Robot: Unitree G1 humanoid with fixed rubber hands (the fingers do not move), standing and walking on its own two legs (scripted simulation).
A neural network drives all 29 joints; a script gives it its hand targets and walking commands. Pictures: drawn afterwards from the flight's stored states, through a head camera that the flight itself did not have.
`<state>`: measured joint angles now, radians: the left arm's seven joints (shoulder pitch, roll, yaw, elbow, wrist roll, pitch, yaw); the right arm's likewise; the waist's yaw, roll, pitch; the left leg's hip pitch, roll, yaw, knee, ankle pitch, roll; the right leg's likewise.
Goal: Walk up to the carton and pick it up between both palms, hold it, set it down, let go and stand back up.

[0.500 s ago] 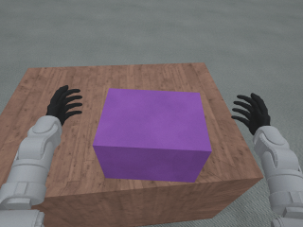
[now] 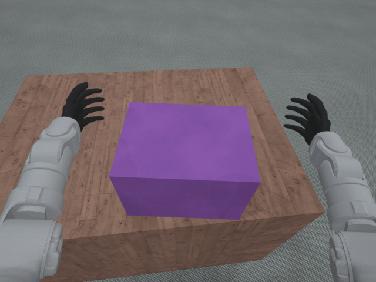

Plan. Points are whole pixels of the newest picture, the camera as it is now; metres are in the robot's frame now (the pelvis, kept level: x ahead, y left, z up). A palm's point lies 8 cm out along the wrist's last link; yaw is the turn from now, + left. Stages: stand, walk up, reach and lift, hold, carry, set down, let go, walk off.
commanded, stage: reach and lift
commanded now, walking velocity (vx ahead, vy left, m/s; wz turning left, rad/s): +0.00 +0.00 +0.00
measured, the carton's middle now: (185, 162) +0.41 -0.04 -0.03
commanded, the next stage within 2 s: none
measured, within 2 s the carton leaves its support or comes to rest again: neither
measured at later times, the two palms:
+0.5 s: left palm (90, 146) +0.43 +0.18 +0.05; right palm (290, 156) +0.36 -0.29 +0.03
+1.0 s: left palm (104, 156) +0.43 +0.16 +0.01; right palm (273, 160) +0.37 -0.26 +0.00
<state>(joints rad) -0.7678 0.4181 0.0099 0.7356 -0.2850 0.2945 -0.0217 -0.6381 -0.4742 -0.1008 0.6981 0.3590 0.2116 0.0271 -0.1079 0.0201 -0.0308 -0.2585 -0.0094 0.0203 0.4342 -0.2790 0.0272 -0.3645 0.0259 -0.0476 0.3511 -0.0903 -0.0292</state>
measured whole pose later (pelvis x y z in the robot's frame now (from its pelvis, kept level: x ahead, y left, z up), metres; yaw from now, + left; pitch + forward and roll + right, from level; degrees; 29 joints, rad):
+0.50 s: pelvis -0.01 +0.00 -0.02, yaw +0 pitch +16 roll -1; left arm -0.80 0.33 -0.14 1.16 -0.34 -0.19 -0.01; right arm -0.66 -0.41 -0.01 1.03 0.37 -0.18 0.01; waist -0.09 0.07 -0.16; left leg -0.57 -0.01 0.01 0.66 -0.36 0.03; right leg -0.67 0.02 -0.06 0.55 -0.16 -0.02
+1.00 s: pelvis -0.04 -0.01 -0.06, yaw +1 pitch +23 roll +0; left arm -0.97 0.32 -0.19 1.35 -0.41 -0.32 0.01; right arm -0.81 -0.32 0.05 1.12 0.39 -0.22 -0.03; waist -0.11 0.04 -0.23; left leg -0.90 -0.03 0.00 0.88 -0.40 0.02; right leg -1.00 0.00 -0.06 0.79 -0.20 -0.04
